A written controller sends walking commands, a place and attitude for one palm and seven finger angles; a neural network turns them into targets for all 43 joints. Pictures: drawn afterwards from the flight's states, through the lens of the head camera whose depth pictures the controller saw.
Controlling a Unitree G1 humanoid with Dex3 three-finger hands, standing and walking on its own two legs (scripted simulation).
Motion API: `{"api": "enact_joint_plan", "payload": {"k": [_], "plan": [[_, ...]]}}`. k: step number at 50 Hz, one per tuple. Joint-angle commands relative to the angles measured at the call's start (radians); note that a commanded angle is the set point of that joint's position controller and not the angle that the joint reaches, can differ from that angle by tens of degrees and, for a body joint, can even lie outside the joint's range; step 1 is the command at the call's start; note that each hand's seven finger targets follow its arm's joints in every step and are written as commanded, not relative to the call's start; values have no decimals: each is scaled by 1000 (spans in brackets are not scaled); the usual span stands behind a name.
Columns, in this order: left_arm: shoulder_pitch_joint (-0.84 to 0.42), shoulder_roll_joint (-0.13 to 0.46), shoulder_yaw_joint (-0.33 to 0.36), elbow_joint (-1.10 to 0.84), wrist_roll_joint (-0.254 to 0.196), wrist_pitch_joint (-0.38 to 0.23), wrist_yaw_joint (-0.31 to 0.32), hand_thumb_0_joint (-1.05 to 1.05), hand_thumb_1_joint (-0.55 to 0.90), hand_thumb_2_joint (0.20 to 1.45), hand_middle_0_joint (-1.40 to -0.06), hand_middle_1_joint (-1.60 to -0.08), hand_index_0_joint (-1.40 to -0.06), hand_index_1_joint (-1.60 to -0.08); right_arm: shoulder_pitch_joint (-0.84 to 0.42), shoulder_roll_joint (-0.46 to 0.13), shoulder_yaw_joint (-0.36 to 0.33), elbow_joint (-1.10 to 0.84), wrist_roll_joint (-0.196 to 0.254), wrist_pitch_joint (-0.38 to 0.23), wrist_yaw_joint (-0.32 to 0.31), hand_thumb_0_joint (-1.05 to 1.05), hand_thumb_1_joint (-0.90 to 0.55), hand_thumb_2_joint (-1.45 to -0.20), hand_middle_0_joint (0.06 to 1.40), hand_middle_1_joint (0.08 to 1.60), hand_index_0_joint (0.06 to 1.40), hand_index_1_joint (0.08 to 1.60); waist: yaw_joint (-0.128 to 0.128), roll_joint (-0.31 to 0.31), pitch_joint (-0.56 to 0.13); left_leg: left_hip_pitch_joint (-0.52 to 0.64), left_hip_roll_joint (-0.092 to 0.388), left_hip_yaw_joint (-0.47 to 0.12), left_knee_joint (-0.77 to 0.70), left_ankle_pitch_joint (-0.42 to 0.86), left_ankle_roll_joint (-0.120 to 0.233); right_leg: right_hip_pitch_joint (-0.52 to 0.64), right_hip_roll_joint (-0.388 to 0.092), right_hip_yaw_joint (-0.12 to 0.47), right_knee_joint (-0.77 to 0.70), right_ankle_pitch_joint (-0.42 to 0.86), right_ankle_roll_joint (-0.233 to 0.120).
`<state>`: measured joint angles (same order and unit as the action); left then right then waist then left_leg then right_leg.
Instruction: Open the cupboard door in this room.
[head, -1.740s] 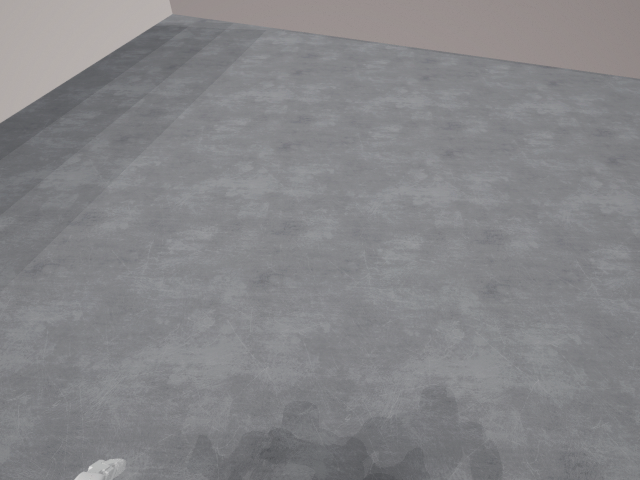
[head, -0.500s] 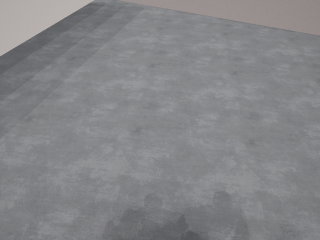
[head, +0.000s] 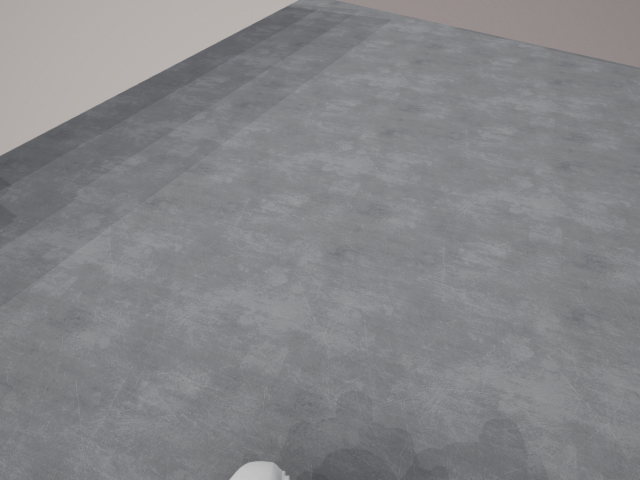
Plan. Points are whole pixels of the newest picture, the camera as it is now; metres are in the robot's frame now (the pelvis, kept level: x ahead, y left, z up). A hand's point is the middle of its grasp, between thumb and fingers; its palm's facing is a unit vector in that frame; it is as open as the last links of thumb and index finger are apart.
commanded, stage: turn or walk to find it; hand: left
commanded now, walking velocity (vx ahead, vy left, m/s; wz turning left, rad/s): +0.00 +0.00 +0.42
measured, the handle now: out of the picture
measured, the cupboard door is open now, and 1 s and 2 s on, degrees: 0 0 0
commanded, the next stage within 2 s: stand and wait in 1.38 s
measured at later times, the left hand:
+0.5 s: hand out of the picture +0.01 +0.26 -0.16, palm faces +0.23 -0.94 -0.26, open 7.4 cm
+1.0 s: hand out of the picture -0.13 +0.24 -0.19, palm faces +0.46 -0.86 -0.23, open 7.4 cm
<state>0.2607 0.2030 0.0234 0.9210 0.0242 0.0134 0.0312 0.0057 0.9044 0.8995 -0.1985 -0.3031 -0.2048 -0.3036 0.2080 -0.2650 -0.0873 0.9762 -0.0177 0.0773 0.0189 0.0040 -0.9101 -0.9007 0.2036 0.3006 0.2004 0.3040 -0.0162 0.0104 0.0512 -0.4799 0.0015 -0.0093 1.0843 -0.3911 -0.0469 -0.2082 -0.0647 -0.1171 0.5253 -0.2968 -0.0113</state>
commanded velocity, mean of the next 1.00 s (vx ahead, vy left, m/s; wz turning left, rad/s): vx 0.00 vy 0.00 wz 0.42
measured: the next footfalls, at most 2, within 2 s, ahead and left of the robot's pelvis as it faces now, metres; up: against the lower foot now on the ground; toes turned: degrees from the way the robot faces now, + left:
left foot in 0.16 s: +0.01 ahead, +0.15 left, +0.00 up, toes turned +8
right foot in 0.58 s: +0.03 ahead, -0.08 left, +0.00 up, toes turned +11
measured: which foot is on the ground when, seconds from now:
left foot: up 0.00-0.14, down 0.16-0.58, up 0.60-0.94, down 0.96-1.00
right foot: down 0.00-0.16, up 0.18-0.56, down 0.58-0.96, up 0.98-1.00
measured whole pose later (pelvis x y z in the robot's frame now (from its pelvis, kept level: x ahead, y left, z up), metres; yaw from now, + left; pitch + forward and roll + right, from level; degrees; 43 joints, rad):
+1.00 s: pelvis -0.08 +0.03 -0.01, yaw +26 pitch -1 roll +0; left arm 0.24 0.24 0.06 0.94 0.02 0.05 0.02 0.01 0.90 0.90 -0.20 -0.30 -0.21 -0.30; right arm 0.21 -0.22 -0.06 0.98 -0.02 0.04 0.02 0.00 -0.91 -0.90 0.20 0.30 0.20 0.30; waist 0.00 -0.06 0.07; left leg -0.27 0.02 0.06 0.61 -0.31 0.00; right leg -0.34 -0.14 -0.16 0.76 -0.43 0.04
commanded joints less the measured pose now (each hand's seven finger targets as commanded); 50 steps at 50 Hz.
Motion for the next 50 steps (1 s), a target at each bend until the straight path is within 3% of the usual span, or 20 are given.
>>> {"api": "enact_joint_plan", "payload": {"k": [1,3,6,8,9,11,14,20,26,27,28,29,30,34,42,46,47,48,49,50], "plan": [[55,220,60,-41,10,-18,9,0,900,900,-200,-300,-200,-300,-95,-31,8,-95,7,-29,-2,0,-900,-900,200,300,200,300,54,-189,-28,9,16,48,-192,-71,-7,75,-268,169,-157,384,-149],[70,236,67,-30,12,-16,8,0,900,900,-200,-300,-200,-300,-101,-29,15,-98,13,-39,-4,0,-900,-900,200,300,200,300,63,-203,-50,79,9,74,-326,-85,2,94,-281,154,-105,490,-144],[36,231,70,-28,-3,-5,5,0,900,900,-200,-300,-200,-300,10,-65,13,-68,10,-56,-7,0,-900,-900,200,300,200,300,1,-131,-106,322,18,80,-664,180,23,1,-232,53,61,435,-38],[16,122,42,-84,-6,9,-6,0,900,900,-200,-300,-200,-300,76,-230,-23,-70,5,-63,-12,0,-900,-900,200,300,200,300,-24,296,-119,496,389,-341,-746,711,194,-354,-43,-21,422,-328,84],[-50,137,42,-88,0,24,2,0,900,900,-200,-300,-200,-300,107,-217,-24,-51,1,-62,-22,0,-900,-900,200,300,200,300,-59,212,-110,396,384,-326,-761,611,244,-328,-42,62,527,-331,73],[-77,137,53,-60,-5,28,-7,0,900,900,-200,-300,-200,-300,5,-166,-9,-66,-3,-61,-36,0,-900,-900,200,300,200,300,-18,194,-29,298,296,-275,-778,452,226,-355,-54,114,597,-197,73],[-19,124,53,-26,-6,21,-18,0,900,900,-200,-300,-200,-300,-25,-137,2,-83,0,-74,-41,0,-900,-900,200,300,200,300,9,137,-72,350,225,-191,-747,568,208,-320,-35,94,562,-119,86],[-69,96,49,-56,-13,21,-11,0,900,900,-200,-300,-200,-300,18,-140,-9,-75,-5,-64,-39,0,-900,-900,200,300,200,300,-16,113,-69,351,234,-266,-743,538,235,-251,0,93,362,-152,87],[15,93,52,-53,-17,6,-1,0,900,900,-200,-300,-200,-300,-19,-133,-18,-93,-5,-52,-29,0,-900,-900,200,300,200,300,28,109,-81,201,177,-308,-684,439,192,2,42,75,31,-13,67],[39,108,57,-51,-15,-2,2,0,900,900,-200,-300,-200,-300,-22,-121,-17,-100,0,-51,-25,0,-900,-900,200,300,200,300,44,73,-85,136,140,-288,-638,364,155,95,21,83,-95,69,62],[53,168,67,-53,-4,-13,8,0,900,900,-200,-300,-200,-300,-9,-75,-13,-107,9,-52,-18,0,-900,-900,200,300,200,300,51,-70,-98,11,62,-212,-503,225,99,205,-116,221,-204,65,22],[54,249,82,-63,7,-17,11,0,900,900,-200,-300,-200,-300,-8,-19,-2,-136,8,-53,-16,0,-900,-900,200,300,200,300,56,-316,-71,-125,-77,-34,-278,-101,30,204,-364,463,-268,125,-94],[45,247,84,-77,-2,-15,12,0,900,900,-200,-300,-200,-300,-38,-73,-19,-134,-6,-38,-18,0,-900,-900,200,300,200,300,74,-301,-63,-82,-31,-74,-99,-168,32,54,-404,455,-293,76,-149],[-126,160,58,-112,1,-16,10,0,900,900,-200,-300,-200,-300,43,-43,-20,-63,-8,-15,4,0,-900,-900,200,300,200,300,-23,-146,18,-29,18,-23,123,26,10,-101,-241,192,-273,15,-105],[14,217,77,-51,10,-12,6,0,900,900,-200,-300,-200,-300,-48,-17,6,-79,5,-31,0,0,-900,-900,200,300,200,300,61,-201,-41,58,30,71,-263,-81,-3,67,-286,136,-174,271,-140],[0,213,80,-33,-3,-2,1,0,900,900,-200,-300,-200,-300,52,-32,10,-52,7,-52,-9,0,-900,-900,200,300,200,300,5,-152,-111,283,19,99,-626,140,14,24,-253,37,9,373,-48],[12,172,75,-47,-11,6,-2,0,900,900,-200,-300,-200,-300,83,-95,-3,-49,3,-63,-10,0,-900,-900,200,300,200,300,-11,5,-140,414,125,-36,-721,275,53,-106,-187,-22,157,213,12],[-7,104,57,-83,-11,11,-11,0,900,900,-200,-300,-200,-300,106,-188,-23,-59,-2,-66,-12,0,-900,-900,200,300,200,300,-21,300,-109,477,360,-323,-761,569,152,-349,-62,-57,357,-245,81],[-73,111,51,-99,-1,22,-7,0,900,900,-200,-300,-200,-300,137,-207,-28,-44,-5,-61,-20,0,-900,-900,200,300,200,300,-58,256,-102,381,402,-350,-782,531,235,-340,-47,28,497,-326,73],[-119,107,57,-90,-3,28,-4,0,900,900,-200,-300,-200,-300,116,-183,-24,-37,-8,-63,-32,0,-900,-900,200,300,200,300,-51,259,-68,326,352,-333,-791,469,233,-359,-47,83,565,-275,70]]}}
